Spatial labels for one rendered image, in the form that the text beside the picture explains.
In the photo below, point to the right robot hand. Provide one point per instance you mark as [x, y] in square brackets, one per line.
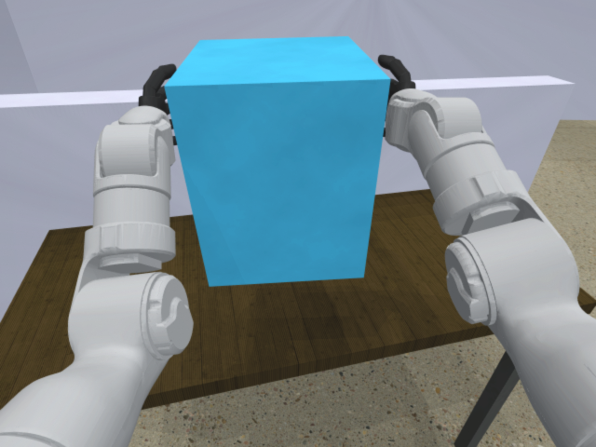
[400, 72]

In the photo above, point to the left robot hand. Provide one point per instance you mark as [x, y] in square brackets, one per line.
[153, 94]

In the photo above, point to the robot right forearm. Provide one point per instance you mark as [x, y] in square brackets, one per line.
[473, 190]

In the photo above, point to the left robot upper arm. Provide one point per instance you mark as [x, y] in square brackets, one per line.
[123, 331]

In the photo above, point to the right robot upper arm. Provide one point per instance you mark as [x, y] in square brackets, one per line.
[518, 279]

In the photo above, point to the carton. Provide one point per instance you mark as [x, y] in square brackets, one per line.
[280, 142]

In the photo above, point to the robot left forearm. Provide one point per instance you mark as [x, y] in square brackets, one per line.
[131, 190]

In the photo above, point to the table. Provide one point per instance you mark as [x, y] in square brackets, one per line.
[253, 334]

